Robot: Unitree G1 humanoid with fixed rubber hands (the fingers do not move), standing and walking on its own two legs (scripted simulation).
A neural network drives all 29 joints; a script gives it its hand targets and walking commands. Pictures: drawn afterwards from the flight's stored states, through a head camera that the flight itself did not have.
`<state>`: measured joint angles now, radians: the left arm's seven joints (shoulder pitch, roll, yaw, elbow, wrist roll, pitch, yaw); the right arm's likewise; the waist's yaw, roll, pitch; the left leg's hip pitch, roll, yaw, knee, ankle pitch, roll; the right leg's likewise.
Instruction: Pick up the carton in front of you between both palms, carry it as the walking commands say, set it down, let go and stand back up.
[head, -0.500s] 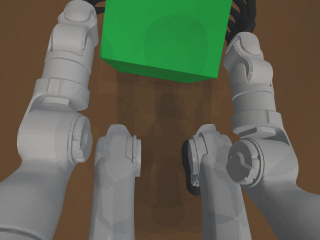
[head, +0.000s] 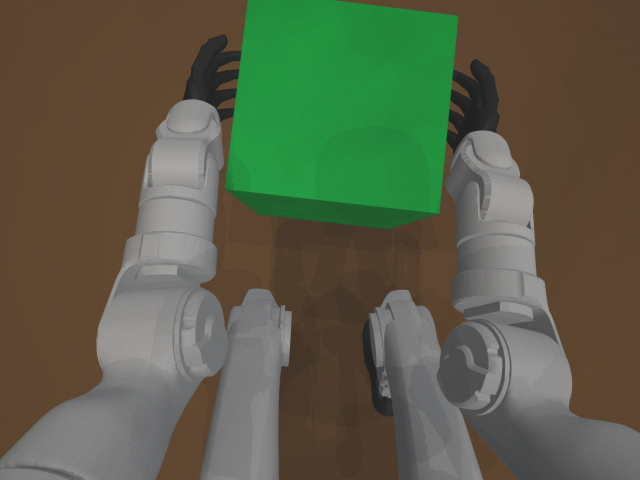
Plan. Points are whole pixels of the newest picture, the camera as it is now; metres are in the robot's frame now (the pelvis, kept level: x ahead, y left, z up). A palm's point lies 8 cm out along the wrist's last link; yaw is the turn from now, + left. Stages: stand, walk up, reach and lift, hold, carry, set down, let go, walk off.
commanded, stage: reach and lift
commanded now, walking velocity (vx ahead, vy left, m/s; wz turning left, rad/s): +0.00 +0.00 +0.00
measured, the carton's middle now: (335, 138) +0.51 +0.01 -0.13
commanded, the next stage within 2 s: none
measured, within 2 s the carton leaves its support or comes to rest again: neither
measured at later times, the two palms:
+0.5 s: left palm (146, 89) +0.45 +0.15 +0.10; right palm (586, 111) +0.44 -0.14 +0.11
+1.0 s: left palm out of the picture +0.39 +0.15 +0.25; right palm out of the picture +0.40 -0.15 +0.26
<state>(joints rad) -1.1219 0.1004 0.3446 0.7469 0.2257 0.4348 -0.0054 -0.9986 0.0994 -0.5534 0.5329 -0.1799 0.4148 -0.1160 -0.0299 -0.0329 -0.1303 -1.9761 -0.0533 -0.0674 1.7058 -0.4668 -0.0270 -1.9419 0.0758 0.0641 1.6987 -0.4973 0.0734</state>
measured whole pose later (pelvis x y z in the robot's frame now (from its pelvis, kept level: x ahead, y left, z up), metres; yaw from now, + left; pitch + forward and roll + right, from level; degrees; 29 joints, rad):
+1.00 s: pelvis +0.09 -0.01 +0.25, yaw +2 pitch +6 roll +0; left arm -0.31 -0.14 0.28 0.45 0.24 0.50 0.02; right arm -0.31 0.16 -0.31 0.43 -0.23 0.48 -0.04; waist 0.00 -0.01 -0.11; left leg -0.47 -0.02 -0.08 0.63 -0.27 -0.02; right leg -0.45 0.02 0.08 0.64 -0.30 0.01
